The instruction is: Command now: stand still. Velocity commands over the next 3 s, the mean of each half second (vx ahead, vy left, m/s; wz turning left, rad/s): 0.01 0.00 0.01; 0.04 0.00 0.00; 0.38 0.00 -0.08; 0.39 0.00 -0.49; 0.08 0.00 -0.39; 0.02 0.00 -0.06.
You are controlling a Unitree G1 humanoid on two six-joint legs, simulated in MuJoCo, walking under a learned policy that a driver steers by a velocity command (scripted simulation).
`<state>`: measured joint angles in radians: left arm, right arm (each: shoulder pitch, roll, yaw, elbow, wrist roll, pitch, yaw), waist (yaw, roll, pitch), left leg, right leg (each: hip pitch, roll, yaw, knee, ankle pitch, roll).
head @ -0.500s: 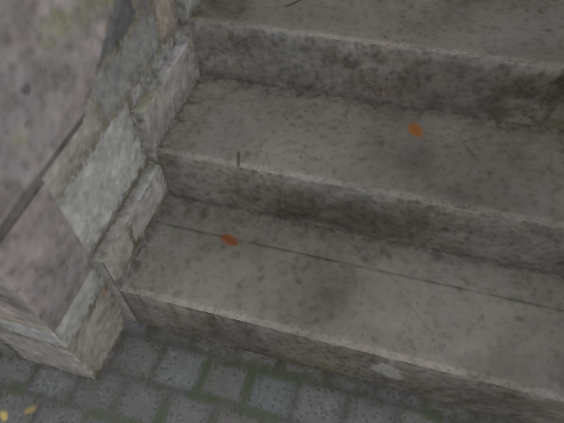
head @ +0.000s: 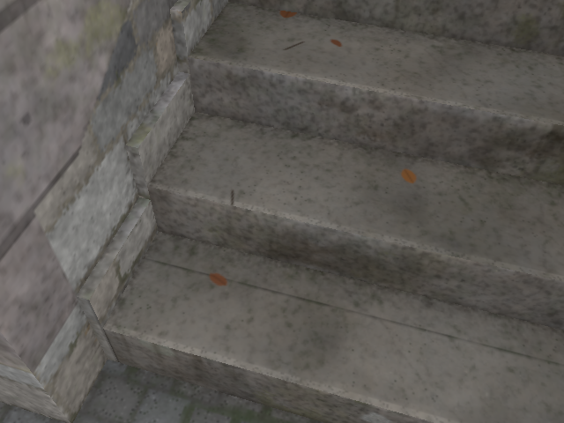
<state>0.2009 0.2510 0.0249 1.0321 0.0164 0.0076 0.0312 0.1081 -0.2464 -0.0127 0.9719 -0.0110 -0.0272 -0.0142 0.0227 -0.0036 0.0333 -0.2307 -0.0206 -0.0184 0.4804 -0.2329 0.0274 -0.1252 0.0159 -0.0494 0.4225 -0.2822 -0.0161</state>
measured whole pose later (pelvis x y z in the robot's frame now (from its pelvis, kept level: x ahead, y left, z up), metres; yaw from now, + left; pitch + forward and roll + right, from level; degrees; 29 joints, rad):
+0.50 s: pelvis -0.01 +0.00 +0.00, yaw +0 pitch -1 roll +0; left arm 0.22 0.23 0.02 1.11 0.02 0.00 0.04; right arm 0.11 -0.24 -0.01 1.04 -0.01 -0.02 -0.02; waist 0.02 0.00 0.03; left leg -0.24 -0.03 -0.01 0.46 -0.21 0.03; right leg -0.15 0.01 -0.04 0.43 -0.27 -0.01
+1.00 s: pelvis +0.00 +0.00 +0.00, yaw +0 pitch +0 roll +0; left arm 0.31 0.20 0.02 1.13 0.02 0.00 0.03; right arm 0.22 -0.20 -0.01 1.07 -0.03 0.00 -0.02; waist 0.02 -0.01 -0.02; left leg -0.25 -0.03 -0.02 0.52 -0.36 0.04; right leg -0.15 0.03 -0.02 0.46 -0.37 -0.05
